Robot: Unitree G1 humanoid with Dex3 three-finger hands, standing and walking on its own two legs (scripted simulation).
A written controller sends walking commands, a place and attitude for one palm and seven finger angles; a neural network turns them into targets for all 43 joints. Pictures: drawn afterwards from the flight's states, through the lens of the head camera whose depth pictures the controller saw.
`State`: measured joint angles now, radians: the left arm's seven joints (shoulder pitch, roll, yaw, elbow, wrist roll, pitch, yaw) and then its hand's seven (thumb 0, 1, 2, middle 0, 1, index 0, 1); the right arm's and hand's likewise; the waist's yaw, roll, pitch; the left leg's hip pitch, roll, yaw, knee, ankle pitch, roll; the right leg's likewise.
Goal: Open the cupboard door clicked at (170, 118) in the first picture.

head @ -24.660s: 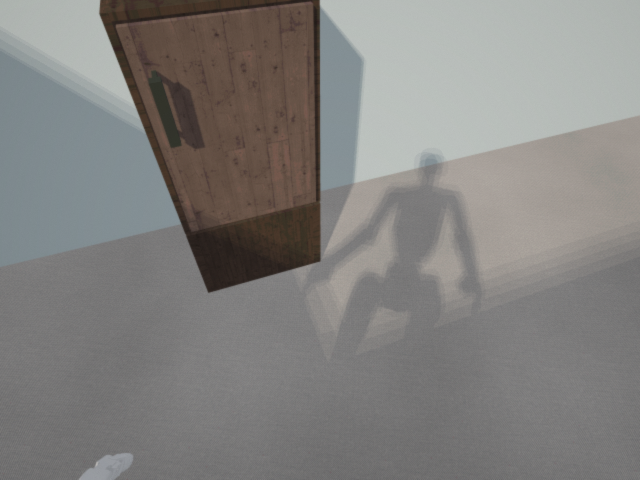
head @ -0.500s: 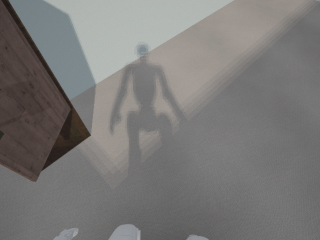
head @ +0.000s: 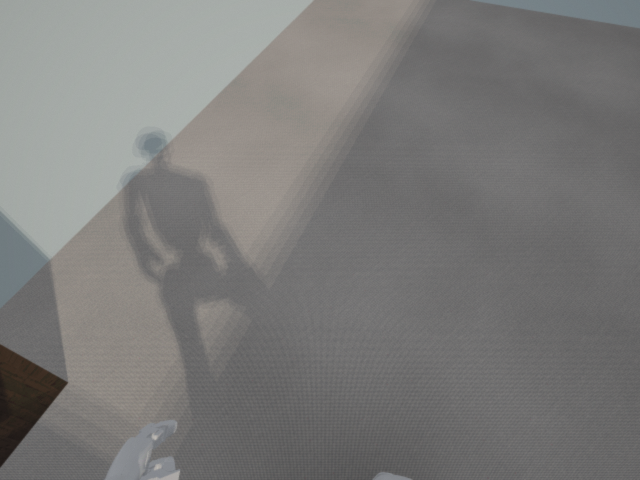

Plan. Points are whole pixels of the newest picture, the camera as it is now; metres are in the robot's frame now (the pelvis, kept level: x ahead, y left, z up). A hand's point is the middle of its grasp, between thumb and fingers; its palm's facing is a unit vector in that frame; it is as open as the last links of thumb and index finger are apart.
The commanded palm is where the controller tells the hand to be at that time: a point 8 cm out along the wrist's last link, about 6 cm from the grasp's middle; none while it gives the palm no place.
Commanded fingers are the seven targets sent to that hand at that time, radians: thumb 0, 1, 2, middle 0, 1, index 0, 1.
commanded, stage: walk to a spot facing it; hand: left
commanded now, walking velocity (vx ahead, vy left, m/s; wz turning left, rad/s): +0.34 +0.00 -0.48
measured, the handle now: out of the picture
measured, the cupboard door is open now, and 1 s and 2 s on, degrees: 38 38 38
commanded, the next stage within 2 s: turn to face it in 0.96 s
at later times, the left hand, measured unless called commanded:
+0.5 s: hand (201, 412) +0.24 +0.19 -0.17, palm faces -0.14 -0.97 -0.18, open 7.4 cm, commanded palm none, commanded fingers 0.00 0.90 0.90 -0.20 -0.30 -0.20 -0.30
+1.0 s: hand (316, 231) +0.57 +0.02 -0.14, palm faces -0.35 -0.91 -0.20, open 7.3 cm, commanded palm none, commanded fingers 0.00 0.90 0.90 -0.20 -0.30 -0.20 -0.30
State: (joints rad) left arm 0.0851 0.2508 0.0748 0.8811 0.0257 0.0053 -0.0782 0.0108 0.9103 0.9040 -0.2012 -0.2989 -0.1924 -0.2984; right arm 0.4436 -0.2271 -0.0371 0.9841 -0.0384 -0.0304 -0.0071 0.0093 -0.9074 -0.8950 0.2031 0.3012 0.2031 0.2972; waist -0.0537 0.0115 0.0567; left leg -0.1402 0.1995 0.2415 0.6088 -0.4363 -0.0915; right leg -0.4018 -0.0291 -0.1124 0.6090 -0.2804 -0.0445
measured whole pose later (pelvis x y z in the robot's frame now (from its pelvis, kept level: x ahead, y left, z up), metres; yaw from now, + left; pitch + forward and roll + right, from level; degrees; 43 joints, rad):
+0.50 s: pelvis +0.22 +0.00 +0.00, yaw -14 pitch +1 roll +0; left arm 0.34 0.21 0.08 1.06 0.01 -0.02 -0.02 0.01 0.91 0.90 -0.20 -0.30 -0.20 -0.30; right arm 0.12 -0.17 -0.03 0.89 -0.05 -0.08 0.00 0.01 -0.91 -0.89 0.20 0.30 0.20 0.30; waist 0.03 -0.05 0.06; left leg -0.37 0.07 0.12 0.62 -0.26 0.01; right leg -0.34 0.03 0.02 1.12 -0.46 -0.04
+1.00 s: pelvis +0.43 -0.13 +0.02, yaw -22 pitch +1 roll +1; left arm 0.19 0.18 0.07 1.00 0.01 -0.06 0.00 0.00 0.92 0.90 -0.20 -0.30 -0.20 -0.30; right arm 0.30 -0.19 -0.05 1.06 -0.03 -0.02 0.00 0.01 -0.92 -0.90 0.20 0.30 0.20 0.30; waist -0.04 -0.01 0.05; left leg -0.48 0.14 0.09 1.05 -0.37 -0.05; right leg -0.24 0.01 -0.11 0.48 -0.25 -0.07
